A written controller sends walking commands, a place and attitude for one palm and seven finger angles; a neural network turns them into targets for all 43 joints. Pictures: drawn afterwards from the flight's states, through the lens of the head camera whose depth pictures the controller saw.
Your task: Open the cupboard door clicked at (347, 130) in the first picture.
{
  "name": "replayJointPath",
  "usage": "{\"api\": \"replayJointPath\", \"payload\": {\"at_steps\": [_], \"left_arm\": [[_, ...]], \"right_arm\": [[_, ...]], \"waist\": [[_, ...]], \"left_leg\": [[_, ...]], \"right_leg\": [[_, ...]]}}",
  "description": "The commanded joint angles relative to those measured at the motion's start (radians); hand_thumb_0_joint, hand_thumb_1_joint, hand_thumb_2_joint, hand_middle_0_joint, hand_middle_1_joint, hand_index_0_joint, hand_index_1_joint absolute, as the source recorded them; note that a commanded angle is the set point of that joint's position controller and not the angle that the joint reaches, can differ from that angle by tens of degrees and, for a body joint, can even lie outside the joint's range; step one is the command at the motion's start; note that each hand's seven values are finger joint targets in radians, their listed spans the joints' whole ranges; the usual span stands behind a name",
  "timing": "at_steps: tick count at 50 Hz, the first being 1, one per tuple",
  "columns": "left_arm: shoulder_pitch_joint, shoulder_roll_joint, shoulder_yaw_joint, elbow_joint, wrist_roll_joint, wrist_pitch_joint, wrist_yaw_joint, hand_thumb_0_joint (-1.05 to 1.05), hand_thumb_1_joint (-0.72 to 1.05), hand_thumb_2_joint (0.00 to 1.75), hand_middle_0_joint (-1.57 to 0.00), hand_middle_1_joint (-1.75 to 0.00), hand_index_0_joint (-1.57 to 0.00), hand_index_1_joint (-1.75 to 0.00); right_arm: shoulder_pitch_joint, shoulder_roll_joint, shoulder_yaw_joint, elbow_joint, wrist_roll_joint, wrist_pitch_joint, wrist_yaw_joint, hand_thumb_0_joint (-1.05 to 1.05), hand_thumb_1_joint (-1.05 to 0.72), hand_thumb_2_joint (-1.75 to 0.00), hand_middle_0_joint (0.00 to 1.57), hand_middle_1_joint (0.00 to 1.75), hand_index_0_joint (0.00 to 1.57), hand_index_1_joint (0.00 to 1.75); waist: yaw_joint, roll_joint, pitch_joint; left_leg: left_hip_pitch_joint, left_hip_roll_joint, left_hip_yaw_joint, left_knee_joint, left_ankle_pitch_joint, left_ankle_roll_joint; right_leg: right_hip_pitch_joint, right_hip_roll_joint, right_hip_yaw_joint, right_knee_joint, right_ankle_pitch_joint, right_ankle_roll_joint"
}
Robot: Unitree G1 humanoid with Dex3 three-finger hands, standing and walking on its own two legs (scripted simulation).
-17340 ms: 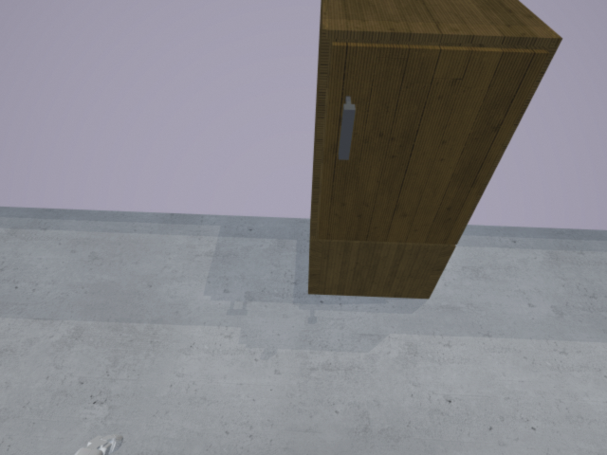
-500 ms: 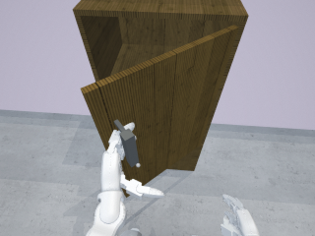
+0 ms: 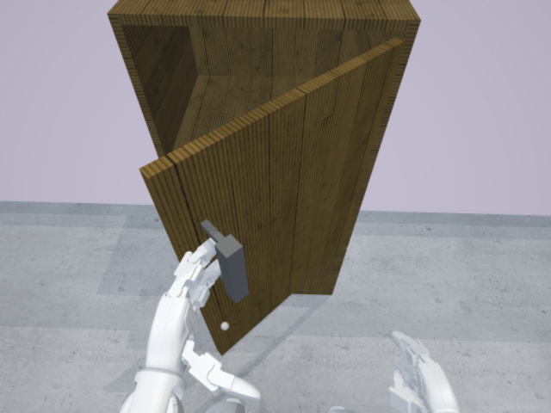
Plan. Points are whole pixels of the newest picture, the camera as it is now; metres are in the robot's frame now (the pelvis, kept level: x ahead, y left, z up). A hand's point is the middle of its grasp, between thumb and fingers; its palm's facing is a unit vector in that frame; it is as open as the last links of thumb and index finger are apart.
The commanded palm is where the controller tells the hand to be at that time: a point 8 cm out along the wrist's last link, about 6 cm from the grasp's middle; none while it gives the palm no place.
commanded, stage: slide the hand sideways off the handle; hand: left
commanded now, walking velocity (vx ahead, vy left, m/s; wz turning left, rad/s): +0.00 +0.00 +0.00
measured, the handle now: (223, 261) +0.30 +0.09 +0.08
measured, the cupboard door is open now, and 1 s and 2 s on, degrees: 44 44 44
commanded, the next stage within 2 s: draw the hand back to the body in 0.60 s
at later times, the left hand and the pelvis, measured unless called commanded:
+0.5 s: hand (183, 361) +0.18 +0.12 +0.07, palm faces +0.01 -1.00 -0.05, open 16.3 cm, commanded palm +0.15 +0.18 +0.07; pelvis +0.01 -0.02 -0.01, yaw +1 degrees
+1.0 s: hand (137, 349) +0.18 +0.16 +0.10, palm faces +0.01 -1.00 -0.06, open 16.3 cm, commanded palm +0.14 +0.22 +0.11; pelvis +0.00 +0.00 +0.00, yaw +1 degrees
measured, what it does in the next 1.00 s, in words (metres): stands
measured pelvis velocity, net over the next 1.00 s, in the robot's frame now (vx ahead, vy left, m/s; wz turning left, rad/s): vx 0.00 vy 0.00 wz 0.02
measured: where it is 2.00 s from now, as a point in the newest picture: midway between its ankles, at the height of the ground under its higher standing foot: outside the picture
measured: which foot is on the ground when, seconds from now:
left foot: down 0.00-1.00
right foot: down 0.00-1.00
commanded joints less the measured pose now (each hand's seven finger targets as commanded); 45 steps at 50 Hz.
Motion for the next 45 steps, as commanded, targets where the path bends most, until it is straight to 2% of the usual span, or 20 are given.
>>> {"api": "replayJointPath", "payload": {"at_steps": [1,3,5,8,12,13,16,19,21,25,28,29,32,33,35,38,39,40,43,45], "left_arm": [[0.059,0.022,0.099,-0.277,-0.053,-0.08,-0.007,0.0,-0.5,0.3,-0.15,-0.3,-0.15,-0.3],[0.087,0.03,0.097,-0.294,-0.054,-0.093,-0.024,0.0,-0.5,0.3,-0.15,-0.3,-0.15,-0.3],[0.067,0.016,0.071,-0.31,-0.055,-0.109,-0.04,0.0,-0.5,0.3,-0.15,-0.3,-0.15,-0.3],[0.128,0.037,0.09,-0.326,-0.061,-0.129,-0.067,0.0,-0.5,0.3,-0.15,-0.3,-0.15,-0.3],[0.142,0.068,0.122,-0.341,-0.083,-0.14,-0.108,0.0,-0.5,0.3,-0.15,-0.3,-0.15,-0.3],[0.158,0.095,0.154,-0.356,-0.089,-0.141,-0.115,0.0,-0.5,0.3,-0.15,-0.3,-0.15,-0.3],[0.209,0.099,0.17,-0.37,-0.112,-0.138,-0.142,0.0,-0.5,0.3,-0.15,-0.3,-0.15,-0.3],[0.241,0.099,0.192,-0.351,-0.135,-0.124,-0.162,0.0,-0.5,0.3,-0.15,-0.3,-0.15,-0.3],[0.245,0.121,0.228,-0.354,-0.152,-0.125,-0.175,0.0,-0.5,0.3,-0.15,-0.3,-0.15,-0.3],[0.236,0.154,0.274,-0.347,-0.177,-0.139,-0.211,0.0,-0.5,0.3,-0.15,-0.3,-0.15,-0.3],[0.264,0.169,0.301,-0.344,-0.203,-0.149,-0.24,0.0,-0.5,0.3,-0.15,-0.3,-0.15,-0.3],[0.263,0.153,0.294,-0.345,-0.212,-0.153,-0.251,0.0,-0.5,0.3,-0.15,-0.3,-0.15,-0.3],[0.215,0.14,0.264,-0.356,-0.225,-0.161,-0.27,0.0,-0.5,0.3,-0.15,-0.3,-0.15,-0.3],[0.216,0.147,0.262,-0.357,-0.224,-0.158,-0.272,0.0,-0.5,0.3,-0.15,-0.3,-0.15,-0.3],[0.207,0.143,0.25,-0.351,-0.219,-0.153,-0.268,0.0,-0.5,0.3,-0.15,-0.3,-0.15,-0.3],[0.195,0.227,0.333,-0.401,-0.209,-0.13,-0.241,0.0,-0.5,0.3,-0.15,-0.3,-0.15,-0.3],[0.216,0.218,0.332,-0.419,-0.207,-0.117,-0.233,0.0,-0.5,0.3,-0.15,-0.3,-0.15,-0.3],[0.204,0.211,0.322,-0.432,-0.207,-0.104,-0.226,0.0,-0.5,0.3,-0.15,-0.3,-0.15,-0.3],[0.237,0.201,0.342,-0.421,-0.222,-0.058,-0.212,0.0,-0.5,0.3,-0.15,-0.3,-0.15,-0.3],[0.231,0.191,0.34,-0.417,-0.237,-0.033,-0.218,0.0,-0.5,0.3,-0.15,-0.3,-0.15,-0.3]], "right_arm": [[-0.069,-0.105,-0.057,-0.181,0.009,-0.061,-0.015,0.0,-0.9,-0.9,0.2,0.3,0.2,0.3],[-0.067,-0.108,-0.058,-0.186,0.011,-0.066,-0.017,0.0,-0.9,-0.9,0.2,0.3,0.2,0.3],[-0.064,-0.11,-0.058,-0.184,0.011,-0.076,-0.016,0.0,-0.9,-0.9,0.2,0.3,0.2,0.3],[-0.052,-0.116,-0.064,-0.189,0.01,-0.086,-0.018,0.0,-0.9,-0.9,0.2,0.3,0.2,0.3],[-0.047,-0.119,-0.069,-0.191,0.014,-0.094,-0.026,0.0,-0.9,-0.9,0.2,0.3,0.2,0.3],[-0.048,-0.12,-0.073,-0.192,0.016,-0.094,-0.028,0.0,-0.9,-0.9,0.2,0.3,0.2,0.3],[-0.044,-0.116,-0.075,-0.196,0.022,-0.096,-0.032,0.0,-0.9,-0.9,0.2,0.3,0.2,0.3],[-0.052,-0.115,-0.077,-0.199,0.028,-0.091,-0.038,0.0,-0.9,-0.9,0.2,0.3,0.2,0.3],[-0.049,-0.114,-0.081,-0.192,0.03,-0.092,-0.044,0.0,-0.9,-0.9,0.2,0.3,0.2,0.3],[-0.056,-0.116,-0.082,-0.185,0.034,-0.097,-0.055,0.0,-0.9,-0.9,0.2,0.3,0.2,0.3],[-0.056,-0.118,-0.084,-0.182,0.037,-0.105,-0.059,0.0,-0.9,-0.9,0.2,0.3,0.2,0.3],[-0.055,-0.117,-0.084,-0.183,0.038,-0.108,-0.06,0.0,-0.9,-0.9,0.2,0.3,0.2,0.3],[-0.052,-0.125,-0.083,-0.181,0.041,-0.125,-0.064,0.0,-0.9,-0.9,0.2,0.3,0.2,0.3],[-0.057,-0.128,-0.081,-0.182,0.041,-0.131,-0.065,0.0,-0.9,-0.9,0.2,0.3,0.2,0.3],[-0.05,-0.128,-0.081,-0.183,0.041,-0.136,-0.065,0.0,-0.9,-0.9,0.2,0.3,0.2,0.3],[-0.051,-0.128,-0.083,-0.188,0.043,-0.13,-0.073,0.0,-0.9,-0.9,0.2,0.3,0.2,0.3],[-0.055,-0.122,-0.081,-0.196,0.047,-0.128,-0.074,0.0,-0.9,-0.9,0.2,0.3,0.2,0.3],[-0.056,-0.118,-0.076,-0.2,0.049,-0.127,-0.074,0.0,-0.9,-0.9,0.2,0.3,0.2,0.3],[-0.066,-0.112,-0.071,-0.196,0.057,-0.126,-0.078,0.0,-0.9,-0.9,0.2,0.3,0.2,0.3],[-0.066,-0.116,-0.067,-0.19,0.061,-0.13,-0.079,0.0,-0.9,-0.9,0.2,0.3,0.2,0.3]], "waist": [[0.019,-0.062,-0.167],[0.014,-0.056,-0.148],[-0.003,-0.045,-0.12],[0.003,-0.053,-0.14],[-0.002,-0.058,-0.15],[0.01,-0.039,-0.175],[0.014,-0.044,-0.195],[0.012,-0.068,-0.158],[0.014,-0.076,-0.16],[0.009,-0.067,-0.136],[0.016,-0.043,-0.145],[0.013,-0.054,-0.154],[-0.001,-0.029,-0.143],[0.0,-0.014,-0.133],[-0.002,-0.026,-0.136],[0.025,-0.016,-0.178],[0.033,0.009,-0.192],[0.029,0.025,-0.177],[0.038,-0.002,-0.157],[0.029,-0.008,-0.127]], "left_leg": [[0.07,-0.016,-0.019,-0.169,0.216,0.0],[0.057,-0.018,-0.022,-0.161,0.223,0.002],[0.046,-0.019,-0.028,-0.148,0.201,0.002],[0.033,-0.02,-0.03,-0.131,0.203,0.004],[0.003,-0.026,-0.023,-0.1,0.18,0.006],[0.005,-0.026,-0.022,-0.097,0.195,0.006],[0.005,-0.03,-0.018,-0.085,0.221,0.006],[-0.022,-0.031,-0.018,-0.079,0.207,0.006],[-0.032,-0.031,-0.019,-0.07,0.199,0.005],[-0.059,-0.032,-0.017,-0.051,0.178,0.003],[-0.061,-0.032,-0.019,-0.046,0.187,0.003],[-0.057,-0.032,-0.019,-0.045,0.191,0.003],[-0.052,-0.032,-0.024,-0.043,0.17,0.004],[-0.052,-0.03,-0.025,-0.044,0.168,0.006],[-0.048,-0.029,-0.028,-0.048,0.154,0.006],[-0.017,-0.026,-0.031,-0.08,0.166,0.008],[0.009,-0.027,-0.029,-0.098,0.169,0.007],[0.02,-0.027,-0.03,-0.113,0.169,0.007],[0.043,-0.022,-0.036,-0.147,0.176,0.007],[0.055,-0.02,-0.036,-0.165,0.17,0.005]], "right_leg": [[0.13,0.03,-0.016,-0.145,0.255,-0.035],[0.121,0.029,-0.016,-0.136,0.263,-0.035],[0.079,0.027,-0.018,-0.126,0.238,-0.031],[0.075,0.028,-0.017,-0.113,0.233,-0.032],[0.065,0.023,0.004,-0.114,0.214,-0.026],[0.08,0.024,0.006,-0.105,0.227,-0.03],[0.099,0.022,0.012,-0.101,0.272,-0.025],[0.099,0.021,0.023,-0.117,0.259,-0.02],[0.1,0.019,0.033,-0.122,0.251,-0.017],[0.089,0.01,0.058,-0.134,0.222,-0.011],[0.097,0.012,0.057,-0.13,0.224,-0.015],[0.094,0.012,0.052,-0.127,0.229,-0.012],[0.052,0.018,0.041,-0.126,0.176,-0.014],[0.047,0.019,0.041,-0.129,0.158,-0.019],[0.034,0.021,0.032,-0.127,0.129,-0.019],[0.081,0.026,0.027,-0.133,0.123,-0.027],[0.09,0.027,0.018,-0.134,0.131,-0.027],[0.092,0.028,0.011,-0.139,0.137,-0.027],[0.121,0.036,-0.01,-0.159,0.153,-0.025],[0.122,0.037,-0.015,-0.178,0.156,-0.02]]}}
